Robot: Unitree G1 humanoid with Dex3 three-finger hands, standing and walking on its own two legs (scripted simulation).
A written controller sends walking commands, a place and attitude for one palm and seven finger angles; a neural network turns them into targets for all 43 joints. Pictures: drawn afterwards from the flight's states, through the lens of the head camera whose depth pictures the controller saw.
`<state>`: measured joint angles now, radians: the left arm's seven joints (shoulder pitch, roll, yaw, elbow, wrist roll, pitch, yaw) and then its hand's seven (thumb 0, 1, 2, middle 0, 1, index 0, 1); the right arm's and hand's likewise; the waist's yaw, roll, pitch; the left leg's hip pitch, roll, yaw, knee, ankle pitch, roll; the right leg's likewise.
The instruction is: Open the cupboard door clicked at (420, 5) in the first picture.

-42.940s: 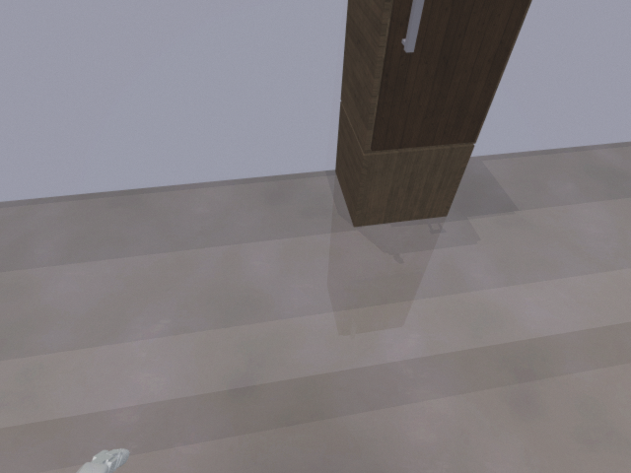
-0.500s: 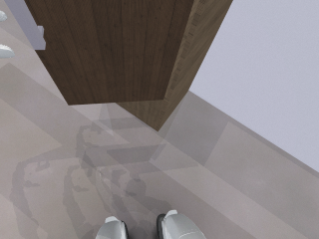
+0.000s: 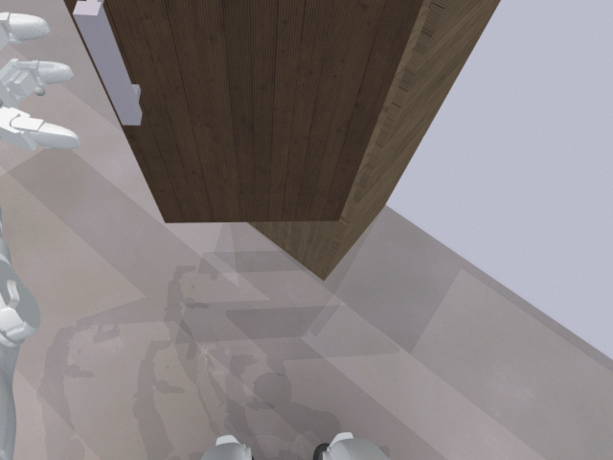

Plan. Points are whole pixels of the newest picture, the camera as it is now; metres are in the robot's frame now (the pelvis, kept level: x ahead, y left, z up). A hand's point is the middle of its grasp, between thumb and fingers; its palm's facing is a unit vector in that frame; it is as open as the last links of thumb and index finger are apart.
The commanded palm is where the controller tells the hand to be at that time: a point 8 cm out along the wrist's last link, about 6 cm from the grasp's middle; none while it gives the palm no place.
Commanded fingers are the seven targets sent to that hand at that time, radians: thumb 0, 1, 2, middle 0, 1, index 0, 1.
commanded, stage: move the hooked fingers beside the handle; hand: left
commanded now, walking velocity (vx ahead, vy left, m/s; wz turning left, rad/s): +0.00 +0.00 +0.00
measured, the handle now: (116, 60) +0.57 +0.19 +0.13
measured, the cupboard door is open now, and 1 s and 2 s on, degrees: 42 42 42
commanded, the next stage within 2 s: slide the fingers in behind the handle in 0.96 s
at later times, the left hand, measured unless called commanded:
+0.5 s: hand (54, 85) +0.51 +0.24 +0.15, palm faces -0.01 -1.00 +0.02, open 14.0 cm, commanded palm +0.50 +0.29 +0.13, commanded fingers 0.00 -0.50 0.30 -0.30 -1.20 -0.30 -1.20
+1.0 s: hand (47, 89) +0.51 +0.25 +0.14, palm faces -0.02 -1.00 +0.03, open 14.0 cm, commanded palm +0.51 +0.28 +0.13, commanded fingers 0.00 -0.50 0.30 -0.30 -1.20 -0.30 -1.20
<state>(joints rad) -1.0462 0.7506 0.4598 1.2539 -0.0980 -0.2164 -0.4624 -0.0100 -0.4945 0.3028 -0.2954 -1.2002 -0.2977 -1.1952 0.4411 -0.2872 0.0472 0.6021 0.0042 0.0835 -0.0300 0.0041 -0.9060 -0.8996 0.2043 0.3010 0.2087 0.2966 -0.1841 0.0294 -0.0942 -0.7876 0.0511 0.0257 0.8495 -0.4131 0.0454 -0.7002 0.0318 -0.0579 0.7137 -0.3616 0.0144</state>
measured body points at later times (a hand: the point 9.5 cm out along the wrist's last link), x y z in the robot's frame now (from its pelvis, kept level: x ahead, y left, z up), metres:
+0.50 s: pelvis -0.01 -0.01 +0.00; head +0.11 +0.01 +0.43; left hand +0.51 +0.29 +0.15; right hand -0.07 -0.27 -0.10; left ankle -0.02 +0.08 -0.70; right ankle -0.02 -0.14 -0.70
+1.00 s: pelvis -0.02 +0.00 +0.00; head +0.11 +0.03 +0.43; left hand +0.51 +0.30 +0.14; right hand -0.05 -0.28 -0.10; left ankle -0.02 +0.08 -0.70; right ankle -0.02 -0.14 -0.70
